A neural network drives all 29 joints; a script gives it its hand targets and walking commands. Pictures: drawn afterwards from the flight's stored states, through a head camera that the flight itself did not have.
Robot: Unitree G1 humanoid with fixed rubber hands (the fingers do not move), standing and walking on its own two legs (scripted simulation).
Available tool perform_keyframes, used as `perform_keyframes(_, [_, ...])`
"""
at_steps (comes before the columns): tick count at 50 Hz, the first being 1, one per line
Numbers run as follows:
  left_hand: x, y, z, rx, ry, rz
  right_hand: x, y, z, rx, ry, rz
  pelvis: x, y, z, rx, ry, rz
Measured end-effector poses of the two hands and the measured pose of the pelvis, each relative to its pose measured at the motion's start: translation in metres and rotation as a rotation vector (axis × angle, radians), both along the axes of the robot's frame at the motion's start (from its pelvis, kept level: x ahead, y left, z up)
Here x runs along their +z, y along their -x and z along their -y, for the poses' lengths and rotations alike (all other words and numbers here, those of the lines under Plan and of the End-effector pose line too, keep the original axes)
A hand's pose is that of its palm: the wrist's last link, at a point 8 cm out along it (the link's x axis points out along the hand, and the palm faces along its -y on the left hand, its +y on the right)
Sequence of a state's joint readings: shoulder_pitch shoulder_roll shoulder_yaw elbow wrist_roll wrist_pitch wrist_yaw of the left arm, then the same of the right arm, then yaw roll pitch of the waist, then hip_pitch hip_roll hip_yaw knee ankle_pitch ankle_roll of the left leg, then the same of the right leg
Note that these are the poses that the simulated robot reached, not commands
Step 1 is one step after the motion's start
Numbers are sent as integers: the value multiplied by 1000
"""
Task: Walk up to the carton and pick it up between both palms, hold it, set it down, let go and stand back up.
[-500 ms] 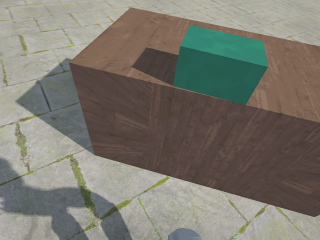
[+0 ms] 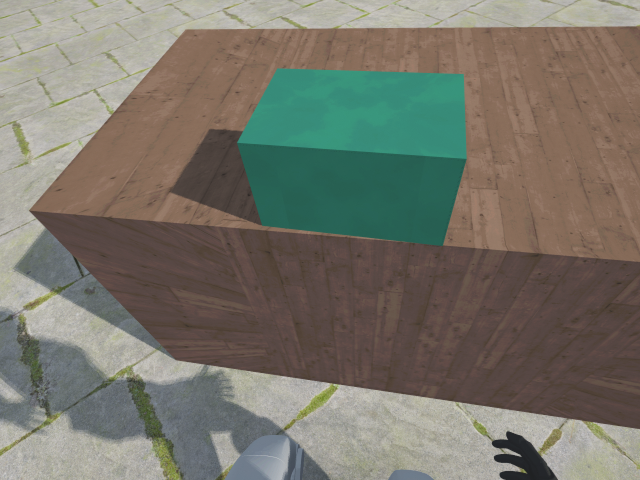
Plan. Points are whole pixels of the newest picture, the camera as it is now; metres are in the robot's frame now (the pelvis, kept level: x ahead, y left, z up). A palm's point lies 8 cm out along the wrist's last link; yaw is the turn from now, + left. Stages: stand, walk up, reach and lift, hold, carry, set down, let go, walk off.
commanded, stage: walk up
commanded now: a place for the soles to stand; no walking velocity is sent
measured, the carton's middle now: (357, 154) +0.56 -0.01 +0.07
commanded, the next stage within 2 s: none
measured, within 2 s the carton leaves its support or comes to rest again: neither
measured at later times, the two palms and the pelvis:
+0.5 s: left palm (147, 407) +0.21 +0.30 -0.13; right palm (501, 403) +0.24 -0.21 -0.09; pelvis +0.13 +0.05 -0.01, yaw -4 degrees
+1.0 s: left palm (161, 344) +0.29 +0.29 -0.08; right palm (518, 442) +0.19 -0.23 -0.10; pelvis +0.13 +0.05 +0.00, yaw -7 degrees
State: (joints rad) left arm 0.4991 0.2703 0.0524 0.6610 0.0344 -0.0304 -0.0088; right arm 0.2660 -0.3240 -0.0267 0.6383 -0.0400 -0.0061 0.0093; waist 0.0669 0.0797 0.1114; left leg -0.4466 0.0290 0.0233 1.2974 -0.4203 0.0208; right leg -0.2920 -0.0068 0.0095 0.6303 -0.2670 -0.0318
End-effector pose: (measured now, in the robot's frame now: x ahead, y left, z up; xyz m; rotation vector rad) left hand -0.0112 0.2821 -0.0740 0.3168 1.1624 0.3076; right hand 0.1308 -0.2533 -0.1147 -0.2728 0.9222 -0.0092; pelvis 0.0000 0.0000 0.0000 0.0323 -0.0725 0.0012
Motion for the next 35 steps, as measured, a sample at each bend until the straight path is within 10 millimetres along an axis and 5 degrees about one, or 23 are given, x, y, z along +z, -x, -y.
perform_keyframes(8, [-3,-53,3,-42,31,-6,11,-42,3,-46,6,-14,6,-53,-2,-23,39,-6])
perform_keyframes(19, [-52,-166,-21,-98,134,51,16,-114,-44,-68,66,33,-14,-118,-37,-42,23,-7])
perform_keyframes(28, [-47,-238,-25,-207,133,74,24,-94,-39,-208,94,-21,-6,-132,-50,-80,39,-20])
perform_keyframes(35, [-35,-259,-19,-244,91,130,-3,-79,-30,-224,53,-61,-14,-124,-49,-99,46,-4])
